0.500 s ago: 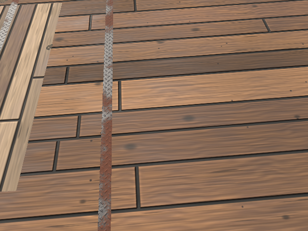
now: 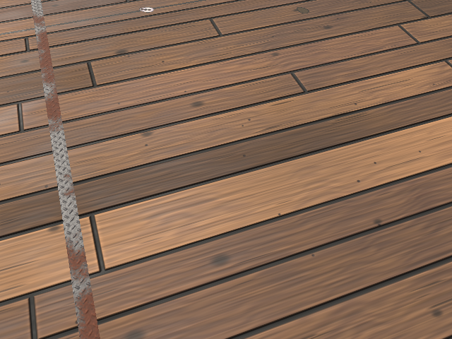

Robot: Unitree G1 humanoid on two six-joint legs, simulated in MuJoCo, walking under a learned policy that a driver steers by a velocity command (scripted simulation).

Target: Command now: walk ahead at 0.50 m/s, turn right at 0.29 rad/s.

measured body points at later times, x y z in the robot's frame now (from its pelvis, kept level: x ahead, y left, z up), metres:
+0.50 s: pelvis +0.26 -0.05 +0.01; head +0.28 -0.05 +0.46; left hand +0.35 +0.24 -0.09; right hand +0.38 -0.32 -0.12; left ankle +0.22 +0.10 -0.65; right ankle +0.29 -0.15 -0.74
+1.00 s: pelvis +0.50 +0.08 +0.00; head +0.53 +0.11 +0.45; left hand +0.50 +0.40 -0.11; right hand +0.72 -0.12 -0.10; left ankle +0.51 +0.16 -0.74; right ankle +0.56 -0.09 -0.65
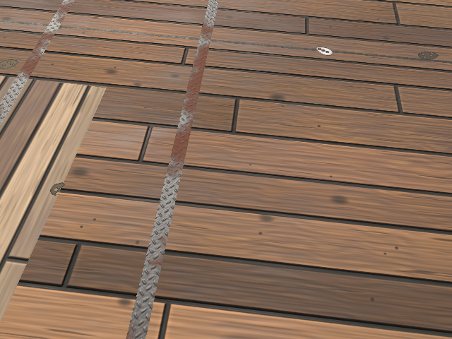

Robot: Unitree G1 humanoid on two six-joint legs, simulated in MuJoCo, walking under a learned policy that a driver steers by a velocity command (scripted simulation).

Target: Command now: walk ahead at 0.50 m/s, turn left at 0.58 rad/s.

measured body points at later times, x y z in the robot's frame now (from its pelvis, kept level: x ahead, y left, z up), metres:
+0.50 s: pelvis +0.29 -0.06 +0.00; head +0.32 -0.07 +0.45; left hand +0.38 +0.22 -0.10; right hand +0.43 -0.32 -0.11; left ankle +0.24 +0.08 -0.66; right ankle +0.33 -0.14 -0.74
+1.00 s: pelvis +0.57 -0.02 +0.00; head +0.59 -0.02 +0.45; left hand +0.73 +0.23 -0.11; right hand +0.63 -0.32 -0.09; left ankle +0.60 +0.08 -0.74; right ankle +0.51 -0.15 -0.66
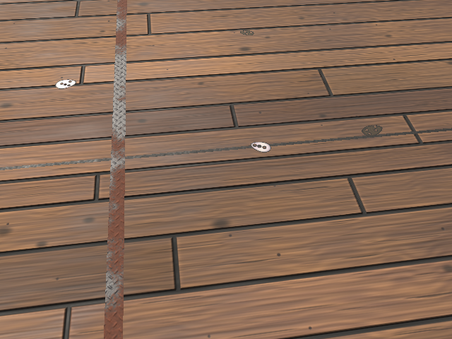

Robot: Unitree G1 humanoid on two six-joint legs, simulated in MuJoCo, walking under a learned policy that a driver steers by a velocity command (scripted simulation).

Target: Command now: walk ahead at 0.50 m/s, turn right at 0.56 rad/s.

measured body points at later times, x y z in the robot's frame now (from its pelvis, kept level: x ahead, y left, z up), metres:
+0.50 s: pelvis +0.27 -0.09 +0.00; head +0.30 -0.10 +0.44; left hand +0.46 +0.14 -0.10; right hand +0.30 -0.39 -0.12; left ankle +0.28 +0.08 -0.65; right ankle +0.28 -0.16 -0.74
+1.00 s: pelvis +0.51 -0.09 -0.01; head +0.57 -0.07 +0.43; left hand +0.66 +0.19 -0.13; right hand +0.66 -0.37 -0.10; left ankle +0.61 -0.02 -0.74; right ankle +0.45 -0.24 -0.66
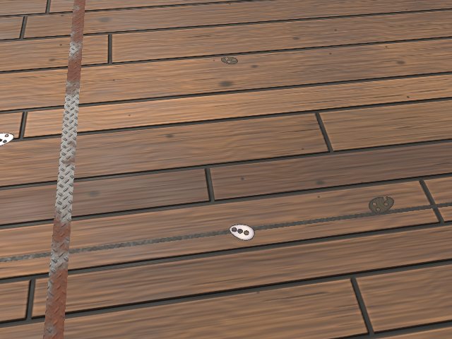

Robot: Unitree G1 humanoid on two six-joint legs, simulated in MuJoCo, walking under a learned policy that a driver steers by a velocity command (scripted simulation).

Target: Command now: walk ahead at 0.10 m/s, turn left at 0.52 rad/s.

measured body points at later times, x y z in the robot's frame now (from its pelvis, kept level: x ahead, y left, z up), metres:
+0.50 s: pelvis +0.07 -0.06 +0.01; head +0.11 -0.07 +0.46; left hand +0.12 +0.25 -0.07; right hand +0.31 -0.29 -0.09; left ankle +0.02 +0.07 -0.65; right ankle +0.13 -0.17 -0.73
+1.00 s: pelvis +0.07 -0.02 +0.00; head +0.08 -0.02 +0.45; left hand +0.07 +0.28 -0.11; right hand +0.32 -0.20 -0.09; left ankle +0.02 +0.07 -0.73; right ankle +0.09 -0.13 -0.72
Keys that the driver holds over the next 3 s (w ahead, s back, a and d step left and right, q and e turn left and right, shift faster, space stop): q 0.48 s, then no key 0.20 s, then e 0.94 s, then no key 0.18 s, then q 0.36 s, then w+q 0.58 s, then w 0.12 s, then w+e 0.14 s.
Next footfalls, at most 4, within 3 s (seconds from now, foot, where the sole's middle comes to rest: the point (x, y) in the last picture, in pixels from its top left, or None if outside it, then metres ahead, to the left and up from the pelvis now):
0.30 right None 0.16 -0.16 -0.77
0.68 left None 0.06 0.09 -0.77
1.04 right None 0.13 -0.12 -0.77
1.44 left None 0.10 0.11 -0.77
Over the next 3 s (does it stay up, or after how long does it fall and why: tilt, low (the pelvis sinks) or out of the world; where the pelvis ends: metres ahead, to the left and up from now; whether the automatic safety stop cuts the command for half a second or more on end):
stays up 0.37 0.04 0.01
